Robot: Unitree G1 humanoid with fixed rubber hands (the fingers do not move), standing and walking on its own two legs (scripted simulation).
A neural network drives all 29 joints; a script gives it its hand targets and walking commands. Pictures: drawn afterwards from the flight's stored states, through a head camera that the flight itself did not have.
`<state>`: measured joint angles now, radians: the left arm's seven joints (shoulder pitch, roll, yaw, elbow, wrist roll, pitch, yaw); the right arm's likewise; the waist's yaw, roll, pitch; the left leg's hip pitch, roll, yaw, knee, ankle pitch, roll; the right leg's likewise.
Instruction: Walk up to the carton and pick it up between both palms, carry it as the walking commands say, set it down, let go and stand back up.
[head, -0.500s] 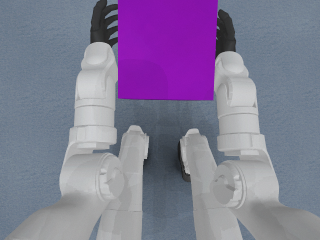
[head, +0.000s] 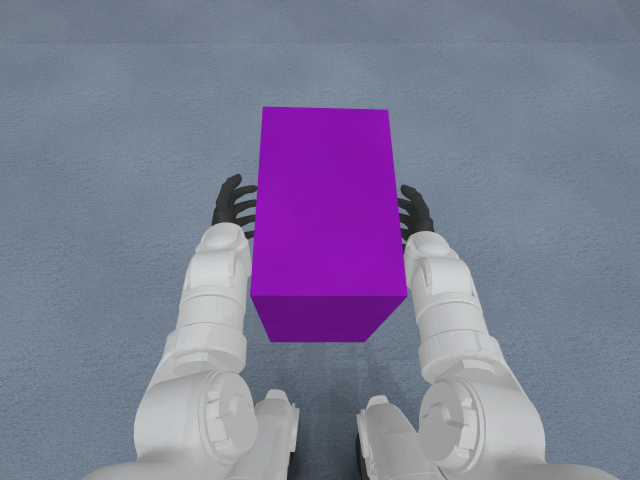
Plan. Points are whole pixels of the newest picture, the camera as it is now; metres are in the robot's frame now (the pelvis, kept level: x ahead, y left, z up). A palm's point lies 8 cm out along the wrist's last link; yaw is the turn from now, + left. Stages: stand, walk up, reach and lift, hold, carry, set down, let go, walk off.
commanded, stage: reach and lift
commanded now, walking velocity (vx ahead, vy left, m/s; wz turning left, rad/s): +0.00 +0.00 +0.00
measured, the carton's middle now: (321, 242) +0.44 +0.01 -0.05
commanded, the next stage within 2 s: none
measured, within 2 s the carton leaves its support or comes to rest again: neither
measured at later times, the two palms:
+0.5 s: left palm (219, 230) +0.40 +0.13 +0.05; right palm (430, 226) +0.40 -0.12 +0.06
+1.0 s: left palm (189, 222) +0.37 +0.14 +0.12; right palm (444, 224) +0.36 -0.11 +0.12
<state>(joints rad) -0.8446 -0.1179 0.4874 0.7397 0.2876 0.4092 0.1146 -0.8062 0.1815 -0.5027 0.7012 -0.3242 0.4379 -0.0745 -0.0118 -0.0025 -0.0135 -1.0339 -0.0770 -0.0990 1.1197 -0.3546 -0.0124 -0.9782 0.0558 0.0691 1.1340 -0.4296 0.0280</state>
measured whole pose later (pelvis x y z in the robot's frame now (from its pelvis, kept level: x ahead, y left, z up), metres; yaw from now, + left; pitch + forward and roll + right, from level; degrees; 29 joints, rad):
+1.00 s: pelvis +0.03 +0.01 +0.08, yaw -1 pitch -5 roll -1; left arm -0.49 -0.17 0.35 0.49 0.24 0.56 0.11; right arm -0.49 0.22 -0.30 0.53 -0.28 0.58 -0.09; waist 0.01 -0.02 0.06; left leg -0.30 -0.05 -0.08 0.60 -0.22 0.01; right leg -0.25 0.03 0.11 0.60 -0.28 0.02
